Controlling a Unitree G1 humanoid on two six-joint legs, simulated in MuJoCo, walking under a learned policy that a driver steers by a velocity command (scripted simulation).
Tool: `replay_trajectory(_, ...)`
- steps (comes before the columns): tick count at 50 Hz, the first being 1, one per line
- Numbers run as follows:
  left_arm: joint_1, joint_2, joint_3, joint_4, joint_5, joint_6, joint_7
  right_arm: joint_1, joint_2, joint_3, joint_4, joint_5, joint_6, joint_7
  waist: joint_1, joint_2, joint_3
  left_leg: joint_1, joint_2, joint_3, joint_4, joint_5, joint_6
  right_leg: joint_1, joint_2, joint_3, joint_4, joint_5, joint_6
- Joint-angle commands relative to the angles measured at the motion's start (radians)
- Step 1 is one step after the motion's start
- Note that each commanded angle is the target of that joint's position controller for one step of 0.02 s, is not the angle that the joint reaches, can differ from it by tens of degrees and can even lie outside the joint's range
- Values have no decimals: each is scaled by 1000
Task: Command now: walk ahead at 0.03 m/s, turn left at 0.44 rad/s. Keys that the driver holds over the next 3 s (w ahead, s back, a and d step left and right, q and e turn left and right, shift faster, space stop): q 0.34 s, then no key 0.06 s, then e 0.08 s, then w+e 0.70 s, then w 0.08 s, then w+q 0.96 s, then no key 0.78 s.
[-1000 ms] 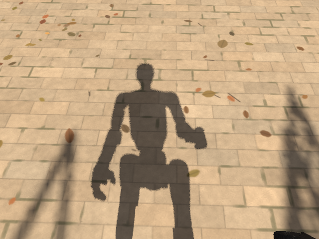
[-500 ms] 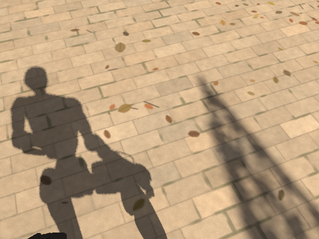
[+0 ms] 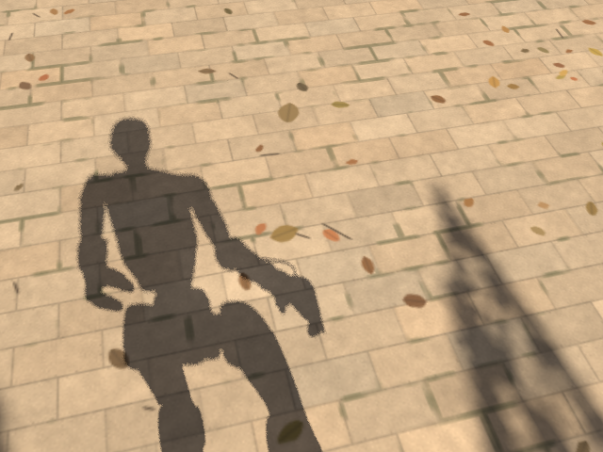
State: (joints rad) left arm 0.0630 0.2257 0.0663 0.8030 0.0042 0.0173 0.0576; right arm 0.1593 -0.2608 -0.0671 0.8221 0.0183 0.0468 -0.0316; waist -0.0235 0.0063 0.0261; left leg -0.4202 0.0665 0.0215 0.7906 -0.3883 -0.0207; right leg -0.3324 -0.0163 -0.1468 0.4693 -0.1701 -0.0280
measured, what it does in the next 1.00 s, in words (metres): walks ahead: left foot, then right foot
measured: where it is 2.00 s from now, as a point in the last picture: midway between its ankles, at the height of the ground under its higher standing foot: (313, 383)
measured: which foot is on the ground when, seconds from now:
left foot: up 0.00-0.02, down 0.04-0.58, up 0.60-0.86, down 0.88-1.00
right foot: down 0.00-0.04, up 0.06-0.54, down 0.56-0.88, up 0.90-1.00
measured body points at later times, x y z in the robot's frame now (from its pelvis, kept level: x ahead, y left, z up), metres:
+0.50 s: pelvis +0.01 +0.02 +0.01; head +0.04 +0.04 +0.46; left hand +0.10 +0.33 -0.11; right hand +0.22 -0.21 -0.09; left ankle +0.00 +0.11 -0.73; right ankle +0.05 -0.13 -0.71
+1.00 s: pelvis +0.12 +0.06 +0.01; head +0.14 +0.07 +0.46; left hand +0.17 +0.34 -0.12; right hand +0.28 -0.21 -0.09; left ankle +0.11 +0.17 -0.73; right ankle +0.07 -0.10 -0.67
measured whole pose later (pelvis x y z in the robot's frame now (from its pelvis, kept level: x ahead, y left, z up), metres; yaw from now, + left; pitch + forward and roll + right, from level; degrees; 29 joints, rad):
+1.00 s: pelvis +0.12 +0.06 +0.01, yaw +1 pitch +2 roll +0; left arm 0.31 0.29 0.07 0.86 -0.04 -0.05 0.01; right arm 0.19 -0.26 -0.06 0.78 0.00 -0.10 0.00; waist 0.02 -0.03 0.00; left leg -0.22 -0.02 0.02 0.43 -0.24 0.02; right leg -0.40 0.02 0.13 1.00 -0.40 -0.06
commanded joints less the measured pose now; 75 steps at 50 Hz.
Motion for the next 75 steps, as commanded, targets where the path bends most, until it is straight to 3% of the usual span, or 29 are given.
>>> replay_trajectory(1,-48,161,41,-52,-26,4,7,83,-68,-17,-25,-2,-5,24,-40,-104,-133,144,-42,52,-215,122,60,99,-259,161,-47,169,-130)
replay_trajectory(2,-5,141,40,-33,-32,8,4,91,-103,-27,-23,-11,-4,26,-31,-33,-104,195,-30,-12,-342,252,102,47,-207,100,64,78,-57)
replay_trajectory(3,17,93,33,-51,0,8,-4,89,-222,-53,-40,-17,-4,11,25,244,-95,318,191,-336,-403,598,199,-177,-78,-22,346,-176,49)
replay_trajectory(4,-114,100,29,-107,8,1,-3,114,-264,-57,-64,-44,-19,20,-42,336,-102,322,329,-548,-467,764,375,-347,62,82,529,-494,78)
replay_trajectory(5,-146,126,38,-106,1,-1,-7,105,-247,-53,-75,-63,-43,27,-47,193,-126,335,301,-513,-470,719,385,-370,41,186,656,-478,67)
replay_trajectory(7,-91,134,47,-62,-9,3,1,6,-207,-54,-99,-26,-62,15,6,77,-116,361,201,-381,-429,662,270,-398,11,218,668,-313,66)
replay_trajectory(9,-84,136,49,-52,-4,4,8,-11,-168,-41,-108,0,-55,-2,19,91,-134,361,165,-347,-419,700,236,-359,12,223,662,-225,83)
replay_trajectory(20,-96,136,37,-27,-19,-10,-15,2,-187,-51,-138,-13,-28,-14,-7,150,-105,303,110,-413,-432,468,242,-176,32,232,337,-170,110)
replay_trajectory(24,-47,125,24,3,-20,-18,-34,-27,-125,-16,-127,-31,-28,-5,-2,146,-131,261,109,-381,-395,529,231,-3,2,198,203,-166,88)
replay_trajectory(26,11,90,9,37,-17,-27,-56,-17,-95,3,-95,-25,-32,3,30,124,-130,196,60,-343,-411,196,186,160,22,150,-22,-24,56)
replay_trajectory(28,36,137,10,45,-7,-31,-61,17,-118,3,-79,-36,-41,7,17,58,-83,95,-4,-313,-363,-97,136,234,-22,216,-33,-71,5)
replay_trajectory(29,78,211,22,51,-15,-34,-57,43,-106,3,-89,-52,-59,11,-16,-62,-89,20,-99,-197,-208,-183,94,268,-124,352,-59,-98,-69)
replay_trajectory(30,155,291,47,82,-16,-37,-59,-37,-113,-3,-132,-29,-77,12,27,-239,-36,-95,-177,-40,-80,-156,53,224,-240,611,-226,-427,-206)
replay_trajectory(32,178,242,35,79,-9,-68,-54,-181,-185,-30,-166,12,-107,3,89,-211,104,-244,-98,-95,106,-138,33,201,-320,809,-347,-534,-270)
replay_trajectory(37,198,186,30,76,-39,-77,-32,-184,-74,-14,-154,-9,-155,37,76,-150,12,-137,-82,-57,-72,69,8,265,-150,547,-291,-196,-177)
replay_trajectory(40,214,223,44,56,-36,-58,-28,-183,-60,-13,-146,11,-159,44,71,-173,1,67,-128,-10,-253,111,-8,127,-109,510,-257,-185,-172)
replay_trajectory(44,187,154,25,18,-33,-58,-33,47,-127,-42,-88,23,-153,26,-51,-124,-61,473,-53,-64,-383,199,19,-100,-55,523,-89,-249,-99)
replay_trajectory(46,174,61,-5,-68,-51,-85,-38,262,-286,-75,-43,-23,-148,26,-90,289,-181,686,355,-692,-581,-262,231,-422,84,314,453,-424,-32)
replay_trajectory(48,203,191,30,-33,-56,-89,-48,125,-144,-34,-77,-17,-161,32,-31,175,-11,533,310,-578,-607,-247,222,-491,-27,337,652,-284,-47)
replay_trajectory(51,181,144,27,-26,-39,-79,-60,63,-100,-17,-77,-20,-159,33,-2,111,38,437,208,-286,-628,131,164,-455,-81,304,647,-114,-27)
replay_trajectory(58,13,82,-6,-131,-30,-74,-92,101,-146,-32,-38,-22,-156,22,-30,68,53,390,166,2,-668,434,173,-423,-90,200,370,136,30)
replay_trajectory(64,-113,96,-14,-205,-23,-74,-118,197,-192,-42,18,13,-138,26,-26,54,75,456,222,66,-618,639,170,-270,-24,119,144,85,-45)
replay_trajectory(67,163,203,41,-136,-19,-72,-105,189,-218,-35,41,20,-118,22,163,95,-103,421,186,100,-257,1057,128,168,64,58,54,74,-124)
replay_trajectory(68,341,274,67,-91,-13,-65,-85,191,-187,-16,24,6,-122,20,236,44,-224,180,140,94,30,791,90,508,-65,209,107,112,-168)
replay_trajectory(69,357,365,74,-81,1,-67,-75,342,-31,29,-1,-6,-137,35,116,-225,-408,-179,-51,35,425,-136,32,818,-380,733,20,-67,-323)
replay_trajectory(70,376,276,52,-99,1,-72,-74,260,-145,3,16,26,-161,38,191,-146,-471,-229,-72,-163,548,-210,35,758,-407,877,-122,-142,-324)
replay_trajectory(71,303,237,38,-85,0,-80,-74,158,-188,-16,-30,54,-165,37,171,-141,-273,-322,-21,-141,568,-134,42,625,-366,687,-150,-97,-266)
replay_trajectory(73,177,161,19,-81,-2,-95,-79,113,-160,-15,-35,19,-158,24,89,-76,-109,-268,66,-110,457,31,42,347,-285,462,-203,19,-204)
replay_trajectory(75,119,116,12,-77,10,-118,-86,189,-124,-16,-8,18,-122,22,26,-104,-83,-153,98,-127,426,120,41,217,-245,345,-281,59,-187)
Next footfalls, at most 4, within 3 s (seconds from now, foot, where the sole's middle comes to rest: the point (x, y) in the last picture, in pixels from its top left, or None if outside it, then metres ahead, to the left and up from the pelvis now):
0.04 left None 0.04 0.11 -0.77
0.56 right None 0.08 -0.11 -0.77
0.88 left None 0.15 0.17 -0.77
1.36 right None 0.46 -0.12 -0.77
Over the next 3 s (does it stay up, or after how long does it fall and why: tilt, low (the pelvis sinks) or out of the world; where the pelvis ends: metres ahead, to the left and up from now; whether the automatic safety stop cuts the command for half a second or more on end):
stays up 1.00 0.04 0.00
